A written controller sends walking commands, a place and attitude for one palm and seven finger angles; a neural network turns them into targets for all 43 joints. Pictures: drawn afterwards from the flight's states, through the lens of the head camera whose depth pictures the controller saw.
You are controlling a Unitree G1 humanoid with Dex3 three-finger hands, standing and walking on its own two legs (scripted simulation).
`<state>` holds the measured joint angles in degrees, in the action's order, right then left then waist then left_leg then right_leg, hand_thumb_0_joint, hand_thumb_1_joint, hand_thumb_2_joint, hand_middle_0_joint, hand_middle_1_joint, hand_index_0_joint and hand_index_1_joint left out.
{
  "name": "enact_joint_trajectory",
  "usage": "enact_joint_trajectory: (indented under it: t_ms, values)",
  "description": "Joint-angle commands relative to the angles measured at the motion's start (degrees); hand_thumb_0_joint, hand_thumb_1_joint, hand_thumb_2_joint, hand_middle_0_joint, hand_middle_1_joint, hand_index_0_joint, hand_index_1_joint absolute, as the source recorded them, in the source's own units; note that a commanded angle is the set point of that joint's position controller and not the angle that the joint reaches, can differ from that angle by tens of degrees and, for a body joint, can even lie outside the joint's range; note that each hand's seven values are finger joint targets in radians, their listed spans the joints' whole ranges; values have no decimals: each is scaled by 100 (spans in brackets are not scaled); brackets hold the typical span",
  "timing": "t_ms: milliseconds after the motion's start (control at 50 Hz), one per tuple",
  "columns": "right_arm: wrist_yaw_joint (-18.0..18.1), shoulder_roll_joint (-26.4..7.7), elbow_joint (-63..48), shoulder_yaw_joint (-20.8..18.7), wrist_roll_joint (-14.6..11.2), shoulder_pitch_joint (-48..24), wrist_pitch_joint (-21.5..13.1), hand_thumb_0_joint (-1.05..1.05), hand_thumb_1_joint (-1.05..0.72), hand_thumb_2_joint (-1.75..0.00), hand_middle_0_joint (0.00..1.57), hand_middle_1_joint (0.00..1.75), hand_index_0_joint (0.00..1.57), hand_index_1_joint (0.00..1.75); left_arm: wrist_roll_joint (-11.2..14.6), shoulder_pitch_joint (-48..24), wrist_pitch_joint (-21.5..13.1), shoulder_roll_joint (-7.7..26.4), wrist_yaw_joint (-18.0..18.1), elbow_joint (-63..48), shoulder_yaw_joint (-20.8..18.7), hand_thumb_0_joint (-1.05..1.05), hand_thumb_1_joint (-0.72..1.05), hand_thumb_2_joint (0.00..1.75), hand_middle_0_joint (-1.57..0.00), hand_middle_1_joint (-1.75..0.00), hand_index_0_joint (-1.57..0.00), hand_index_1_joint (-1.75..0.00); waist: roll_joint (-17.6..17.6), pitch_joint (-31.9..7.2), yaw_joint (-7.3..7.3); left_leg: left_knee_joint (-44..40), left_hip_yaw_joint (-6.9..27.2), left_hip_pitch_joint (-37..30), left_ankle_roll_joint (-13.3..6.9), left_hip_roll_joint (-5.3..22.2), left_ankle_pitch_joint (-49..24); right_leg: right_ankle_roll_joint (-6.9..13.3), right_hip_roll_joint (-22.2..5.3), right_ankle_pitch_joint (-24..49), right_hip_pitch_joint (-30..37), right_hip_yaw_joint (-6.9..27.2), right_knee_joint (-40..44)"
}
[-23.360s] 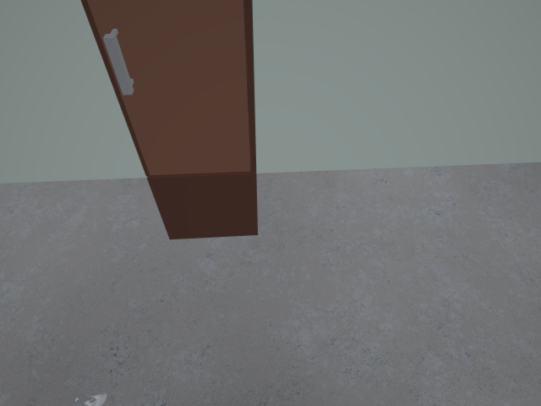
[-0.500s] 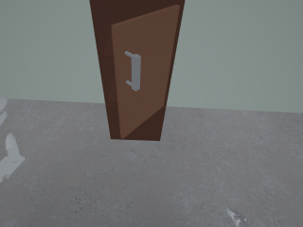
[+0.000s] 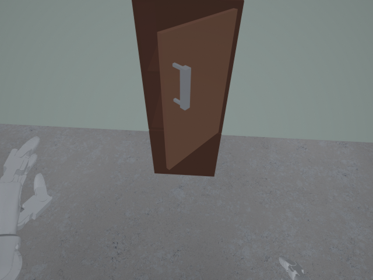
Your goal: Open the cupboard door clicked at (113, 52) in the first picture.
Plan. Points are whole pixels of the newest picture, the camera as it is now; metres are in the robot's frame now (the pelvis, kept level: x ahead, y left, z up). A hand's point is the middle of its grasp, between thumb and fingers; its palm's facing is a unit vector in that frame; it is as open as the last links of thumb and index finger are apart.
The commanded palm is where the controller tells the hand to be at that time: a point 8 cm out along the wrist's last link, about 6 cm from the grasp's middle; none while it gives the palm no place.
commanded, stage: let the arm hang, fingers relaxed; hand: left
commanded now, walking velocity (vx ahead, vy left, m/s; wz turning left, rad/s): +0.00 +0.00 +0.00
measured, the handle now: (180, 86) +0.67 +0.06 +0.09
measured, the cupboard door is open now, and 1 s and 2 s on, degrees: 49 49 49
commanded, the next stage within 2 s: look to check the result in 1.04 s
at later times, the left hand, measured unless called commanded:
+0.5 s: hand out of the picture -0.05 +0.22 -0.15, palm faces +0.03 -0.96 -0.28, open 7.2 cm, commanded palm none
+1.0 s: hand out of the picture +0.08 +0.22 -0.14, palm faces +0.00 -0.96 -0.28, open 7.4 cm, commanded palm none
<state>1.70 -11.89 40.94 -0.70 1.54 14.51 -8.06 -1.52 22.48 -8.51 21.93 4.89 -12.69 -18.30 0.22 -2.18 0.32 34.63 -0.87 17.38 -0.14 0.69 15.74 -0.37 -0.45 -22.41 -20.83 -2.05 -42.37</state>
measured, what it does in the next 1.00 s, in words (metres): stands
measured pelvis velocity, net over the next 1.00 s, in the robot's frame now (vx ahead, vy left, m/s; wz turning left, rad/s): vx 0.01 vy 0.01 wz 0.01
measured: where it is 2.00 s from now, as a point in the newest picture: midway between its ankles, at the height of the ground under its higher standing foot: outside the picture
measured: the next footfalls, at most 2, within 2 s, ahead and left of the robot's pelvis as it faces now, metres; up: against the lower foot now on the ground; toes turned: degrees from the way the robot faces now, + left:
none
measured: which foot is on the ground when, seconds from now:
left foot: down 0.00-1.00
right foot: down 0.00-1.00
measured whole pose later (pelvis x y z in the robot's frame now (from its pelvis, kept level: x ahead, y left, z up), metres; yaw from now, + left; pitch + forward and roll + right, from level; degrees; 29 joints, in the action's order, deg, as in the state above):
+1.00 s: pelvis +0.01 +0.01 +0.02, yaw +1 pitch -2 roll +0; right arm 0.0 -14.6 63.0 -1.5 1.3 8.6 0.0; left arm -1.0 6.7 -0.7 14.2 0.4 62.6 -0.8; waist 1.3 3.7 0.6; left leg 22.7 -1.3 10.5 -0.4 0.1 10.1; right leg -0.8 -0.8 -10.6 -9.9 0.6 -22.6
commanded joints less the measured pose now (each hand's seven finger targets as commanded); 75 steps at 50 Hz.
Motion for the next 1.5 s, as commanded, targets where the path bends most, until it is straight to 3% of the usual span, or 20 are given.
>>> enact_joint_trajectory:
  t_ms: [0,20,40,60,80,120,160,180,220,260,320,360,460,520,580,840,1100,1480]
  values:
    - [-76,-742,-88,-203,-45,-201,408,0,-90,-90,20,30,20,30,-90,101,874,-406,-413,2794,1187,0,90,90,-20,-30,-20,-30,-1261,-341,-146,-74,613,497,-283,529,-1626,161,-474,1986,1043,719,1372]
    - [-133,-551,-27,-162,-87,-15,470,0,-90,-90,20,30,20,30,-101,-179,813,-52,-424,3183,1174,0,90,90,-20,-30,-20,-30,-1913,-333,36,164,169,565,-54,97,-382,434,-1148,2391,1037,1319,1892]
    - [-174,-630,99,-175,-85,213,630,0,-90,-90,20,30,20,30,-55,-553,858,251,-465,3504,1223,0,90,90,-20,-30,-20,-30,-1536,19,230,206,63,190,-30,14,602,621,-1485,1161,284,1506,2217]
    - [-174,-712,230,-224,-13,83,751,0,-90,-90,20,30,20,30,-36,-844,856,176,-451,3805,1298,0,90,90,-20,-30,-20,-30,-1338,395,216,313,64,-5,-93,-43,403,602,-1176,434,-244,1482,2440]
    - [-179,-689,348,-200,27,-22,810,0,-90,-90,20,30,20,30,-20,-1001,859,104,-428,4168,1370,0,90,90,-20,-30,-20,-30,-1090,664,218,218,88,-95,-117,0,-52,547,-979,479,-422,1312,2422]
    - [-184,-579,627,-121,16,13,856,0,-90,-90,20,30,20,30,22,-1122,861,-10,-408,4872,1511,0,90,90,-20,-30,-20,-30,-584,632,245,-342,232,-393,-101,182,-646,380,-677,607,-333,958,2218]
    - [-165,-585,912,-47,28,-42,812,0,-90,-90,20,30,20,30,72,-963,858,-151,-410,5492,1600,0,90,90,-20,-30,-20,-30,678,568,78,-1134,579,-67,-137,396,-600,231,-370,640,277,793,1906]
    - [-150,-613,1002,-39,13,-100,793,0,-90,-90,20,30,20,30,82,-795,855,-151,-412,5794,1607,0,90,90,-20,-30,-20,-30,899,468,-6,-1366,686,85,-169,464,-292,221,-329,695,590,737,1871]
    - [-101,-607,1146,-84,5,-80,789,0,-90,-90,20,30,20,30,56,-511,813,-297,-399,6227,1498,0,90,90,-20,-30,-20,-30,805,165,-83,-1442,681,54,-181,480,9,260,-322,814,952,663,1971]
    - [-93,-525,1329,-94,3,79,819,0,-90,-90,20,30,20,30,73,-490,809,-305,-400,6517,1522,0,90,90,-20,-30,-20,-30,767,97,-49,-1466,580,-46,-160,389,290,292,-356,639,953,682,2135]
    - [-80,-526,1576,-143,-27,323,867,0,-90,-90,20,30,20,30,83,-563,806,-228,-398,6847,1557,0,90,90,-20,-30,-20,-30,193,408,17,-1454,537,-184,-176,363,338,319,-371,230,600,668,2399]
    - [-71,-517,1755,-154,-23,476,876,0,-90,-90,20,30,20,30,84,-597,813,-232,-391,7034,1574,0,90,90,-20,-30,-20,-30,18,562,54,-1454,499,-274,-194,362,262,328,-398,96,435,674,2475]
    - [-48,-613,1991,-183,-36,557,851,0,-90,-90,20,30,20,30,96,-534,804,-142,-371,7333,1567,0,90,90,-20,-30,-20,-30,91,469,38,-1548,540,-369,-226,418,205,347,-397,233,553,631,2379]
    - [-45,-688,2036,-204,-49,470,854,0,-90,-90,20,30,20,30,94,-561,815,-80,-358,7434,1563,0,90,90,-20,-30,-20,-30,113,626,14,-1631,608,-310,-236,442,341,348,-377,163,499,605,2347]
    - [-53,-715,2085,-212,-39,417,841,0,-90,-90,20,30,20,30,85,-634,806,-51,-351,7484,1566,0,90,90,-20,-30,-20,-30,-31,666,14,-1692,615,-315,-244,456,305,342,-411,242,533,620,2344]
    - [-92,-988,2054,-228,-29,-248,782,0,-90,-90,20,30,20,30,67,-1253,727,170,-355,7390,1542,0,90,90,-20,-30,-20,-30,105,608,24,-1689,562,-613,-174,485,-449,290,-506,894,753,715,2422]
    - [-108,-1338,2048,-215,-39,-660,739,0,-90,-90,20,30,20,30,80,-1677,668,462,-379,7340,1543,0,90,90,-20,-30,-20,-30,54,163,33,-1757,531,-1022,-132,559,-1090,255,-581,1579,1180,739,2525]
    - [-97,-1644,2107,-198,-61,-875,733,0,-90,-90,20,30,20,30,97,-1807,652,711,-373,7435,1560,0,90,90,-20,-30,-20,-30,55,41,40,-1829,470,-1320,-92,623,-1469,249,-626,2051,1393,733,2618]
